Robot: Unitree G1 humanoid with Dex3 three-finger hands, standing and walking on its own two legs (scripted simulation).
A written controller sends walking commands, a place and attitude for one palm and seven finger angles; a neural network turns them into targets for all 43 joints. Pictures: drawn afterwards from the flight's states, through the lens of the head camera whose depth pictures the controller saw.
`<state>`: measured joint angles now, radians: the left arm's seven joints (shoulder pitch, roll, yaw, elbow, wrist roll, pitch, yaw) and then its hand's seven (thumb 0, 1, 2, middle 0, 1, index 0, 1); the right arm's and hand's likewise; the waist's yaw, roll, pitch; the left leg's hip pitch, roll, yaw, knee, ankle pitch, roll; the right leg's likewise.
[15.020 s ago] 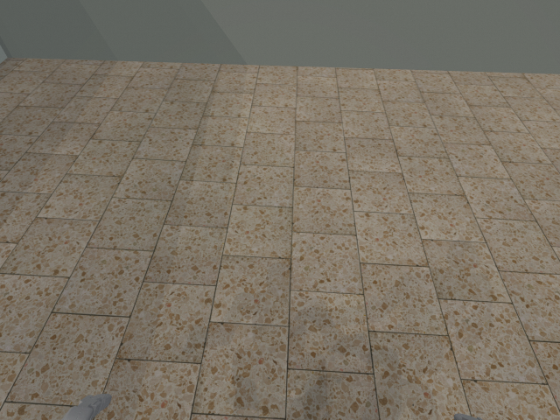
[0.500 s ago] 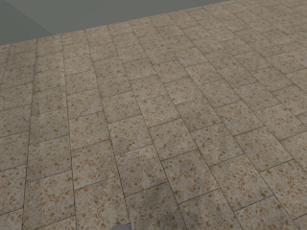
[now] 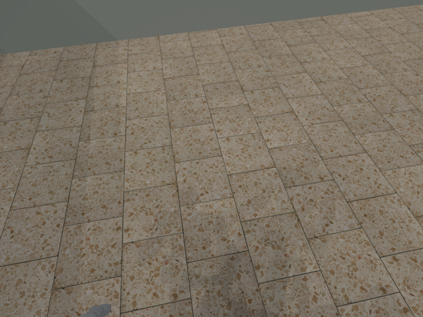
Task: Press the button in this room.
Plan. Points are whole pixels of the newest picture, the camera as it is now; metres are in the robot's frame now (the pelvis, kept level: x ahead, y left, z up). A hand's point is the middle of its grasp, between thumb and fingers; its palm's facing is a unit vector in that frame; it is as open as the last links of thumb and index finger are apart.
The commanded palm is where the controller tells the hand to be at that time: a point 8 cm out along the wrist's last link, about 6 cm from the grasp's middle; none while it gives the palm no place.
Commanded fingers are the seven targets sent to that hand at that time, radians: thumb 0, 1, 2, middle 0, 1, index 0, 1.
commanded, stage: turn or walk to find it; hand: left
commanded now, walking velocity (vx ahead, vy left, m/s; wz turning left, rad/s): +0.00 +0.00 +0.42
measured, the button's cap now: out of the picture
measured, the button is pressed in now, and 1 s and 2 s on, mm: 0 0 0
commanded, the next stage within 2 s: stand and wait in 0.76 s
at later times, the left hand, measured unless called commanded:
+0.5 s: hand out of the picture -0.06 +0.19 -0.17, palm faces +0.30 -0.92 -0.24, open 7.4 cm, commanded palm none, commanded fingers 0.00 0.90 0.90 -0.20 -0.30 -0.20 -0.30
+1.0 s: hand out of the picture -0.04 +0.20 -0.15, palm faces +0.42 -0.86 -0.29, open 7.4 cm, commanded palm none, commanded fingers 0.00 0.90 0.90 -0.20 -0.30 -0.20 -0.30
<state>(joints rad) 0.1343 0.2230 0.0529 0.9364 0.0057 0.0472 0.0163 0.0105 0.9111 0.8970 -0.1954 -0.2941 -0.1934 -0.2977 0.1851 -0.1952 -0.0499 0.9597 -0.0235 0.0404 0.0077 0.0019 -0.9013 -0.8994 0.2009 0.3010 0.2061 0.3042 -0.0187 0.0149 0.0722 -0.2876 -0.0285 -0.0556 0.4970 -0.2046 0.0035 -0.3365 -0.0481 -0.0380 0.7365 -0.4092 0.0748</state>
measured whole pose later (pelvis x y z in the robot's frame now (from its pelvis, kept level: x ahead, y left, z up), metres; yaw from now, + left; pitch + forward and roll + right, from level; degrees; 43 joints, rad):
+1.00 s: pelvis -0.06 -0.03 -0.01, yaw +25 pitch +0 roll +2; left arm 0.12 0.21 0.05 0.93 0.00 0.03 0.02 0.01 0.91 0.90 -0.20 -0.29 -0.19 -0.30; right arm 0.21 -0.20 -0.06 0.97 -0.02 0.04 0.01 0.00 -0.90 -0.90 0.20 0.30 0.21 0.30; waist -0.03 0.02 0.07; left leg -0.30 -0.04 -0.07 0.53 -0.23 -0.02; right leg -0.28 -0.04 -0.05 0.60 -0.32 0.07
